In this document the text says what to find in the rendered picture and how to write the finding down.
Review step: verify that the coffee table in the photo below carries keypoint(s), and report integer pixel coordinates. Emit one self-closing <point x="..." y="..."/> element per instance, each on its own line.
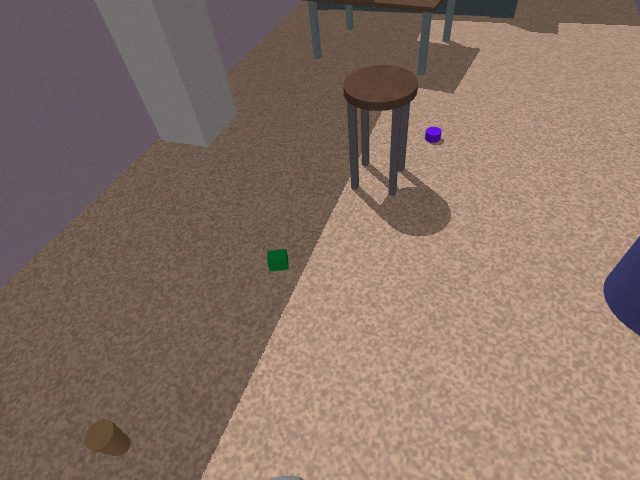
<point x="426" y="6"/>

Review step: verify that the stool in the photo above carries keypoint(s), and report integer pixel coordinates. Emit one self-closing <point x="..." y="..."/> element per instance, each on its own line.
<point x="379" y="88"/>

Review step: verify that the sofa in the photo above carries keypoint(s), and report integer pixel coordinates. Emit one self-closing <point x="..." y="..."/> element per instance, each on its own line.
<point x="492" y="8"/>

